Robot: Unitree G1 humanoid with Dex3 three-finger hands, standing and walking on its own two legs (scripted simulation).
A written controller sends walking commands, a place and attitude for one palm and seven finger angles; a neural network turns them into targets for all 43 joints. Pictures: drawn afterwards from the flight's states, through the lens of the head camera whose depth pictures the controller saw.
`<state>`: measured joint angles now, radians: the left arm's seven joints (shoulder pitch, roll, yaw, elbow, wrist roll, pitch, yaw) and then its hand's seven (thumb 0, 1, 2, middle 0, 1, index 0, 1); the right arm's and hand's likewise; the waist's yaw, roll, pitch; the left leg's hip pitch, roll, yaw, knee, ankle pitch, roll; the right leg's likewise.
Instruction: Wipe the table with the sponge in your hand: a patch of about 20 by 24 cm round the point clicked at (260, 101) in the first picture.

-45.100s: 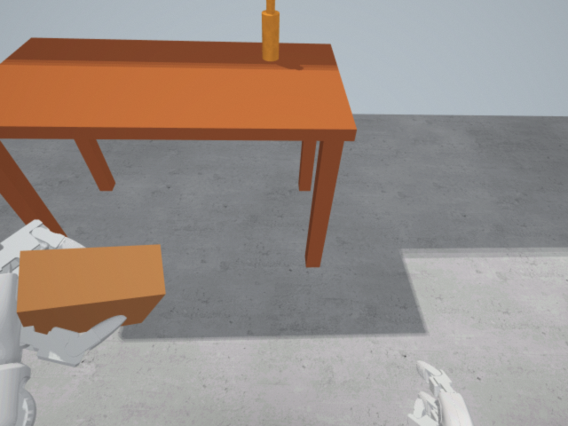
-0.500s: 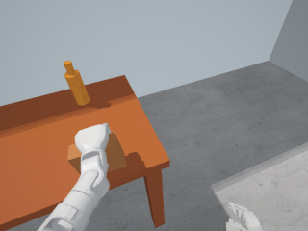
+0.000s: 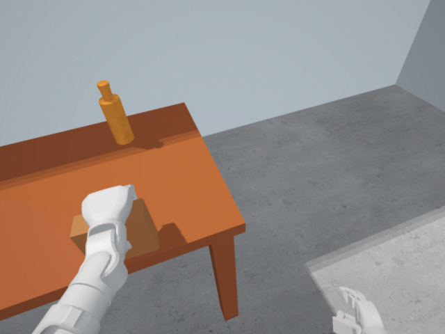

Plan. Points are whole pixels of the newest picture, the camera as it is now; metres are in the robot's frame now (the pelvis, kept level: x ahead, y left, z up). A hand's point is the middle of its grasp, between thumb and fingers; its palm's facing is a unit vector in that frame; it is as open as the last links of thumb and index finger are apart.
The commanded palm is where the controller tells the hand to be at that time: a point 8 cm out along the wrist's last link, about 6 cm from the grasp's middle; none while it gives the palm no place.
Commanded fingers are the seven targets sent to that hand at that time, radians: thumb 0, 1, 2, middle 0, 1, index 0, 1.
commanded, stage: wipe forward along the middle lane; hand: left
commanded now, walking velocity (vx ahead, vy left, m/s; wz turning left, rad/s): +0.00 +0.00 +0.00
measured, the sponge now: (121, 238) +0.31 +0.25 -0.02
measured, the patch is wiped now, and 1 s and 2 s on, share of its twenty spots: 0.95 0.95 0.95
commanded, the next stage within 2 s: slide back across to the first lane in 1.52 s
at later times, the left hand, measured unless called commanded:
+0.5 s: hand (118, 201) +0.37 +0.27 +0.03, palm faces -0.10 +0.00 -0.99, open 9.6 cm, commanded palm +0.36 +0.27 +0.06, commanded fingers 0.00 0.10 1.30 -1.20 -1.60 -1.20 -1.60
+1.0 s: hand (115, 180) +0.43 +0.30 +0.03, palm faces -0.12 +0.00 -0.99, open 9.6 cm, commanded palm +0.42 +0.30 +0.07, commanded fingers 0.00 0.10 1.30 -1.20 -1.60 -1.20 -1.60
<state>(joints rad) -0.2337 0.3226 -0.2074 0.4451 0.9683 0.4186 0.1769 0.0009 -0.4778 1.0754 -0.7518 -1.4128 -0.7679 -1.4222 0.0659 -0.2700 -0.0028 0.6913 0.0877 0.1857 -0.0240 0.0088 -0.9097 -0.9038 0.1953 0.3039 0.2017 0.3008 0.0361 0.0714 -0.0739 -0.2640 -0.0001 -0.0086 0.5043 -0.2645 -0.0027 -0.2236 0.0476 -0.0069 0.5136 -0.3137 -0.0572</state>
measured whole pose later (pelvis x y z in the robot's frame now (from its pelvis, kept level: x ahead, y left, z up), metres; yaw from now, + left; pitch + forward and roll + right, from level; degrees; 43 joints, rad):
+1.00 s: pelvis -0.02 +0.01 -0.02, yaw -1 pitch +14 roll -2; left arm -0.82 0.53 -0.03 1.16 1.04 0.18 0.24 0.01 -0.51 1.08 -0.80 -1.36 -0.81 -1.38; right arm 0.27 -0.28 -0.02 0.76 0.07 0.14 -0.01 0.01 -0.91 -0.90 0.20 0.30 0.20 0.30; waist -0.09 0.05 -0.12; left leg -0.63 0.02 -0.02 0.69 -0.29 0.00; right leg -0.56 0.07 -0.02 0.63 -0.31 -0.05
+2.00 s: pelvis +0.00 +0.03 -0.02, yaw -2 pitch +17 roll -3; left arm -0.91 0.67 0.07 1.21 1.10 0.15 0.19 0.01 -0.50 1.09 -0.78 -1.38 -0.79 -1.41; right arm 0.35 -0.27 0.00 0.76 0.06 0.15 0.01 0.00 -0.91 -0.90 0.20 0.30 0.20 0.30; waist -0.14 0.04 -0.12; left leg -0.68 0.02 -0.01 0.72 -0.34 0.03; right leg -0.59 0.07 0.00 0.61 -0.32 -0.02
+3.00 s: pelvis +0.01 +0.04 -0.01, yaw +0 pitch +12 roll -2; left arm -0.57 0.57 0.03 0.93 1.02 0.09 0.24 -0.02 -0.46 1.08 -0.72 -1.44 -0.73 -1.47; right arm 0.26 -0.27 -0.03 0.73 0.07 0.20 0.02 0.00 -0.91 -0.90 0.20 0.30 0.20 0.30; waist -0.03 0.05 -0.13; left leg -0.53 -0.01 -0.02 0.66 -0.33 0.04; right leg -0.44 0.04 -0.02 0.57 -0.33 -0.02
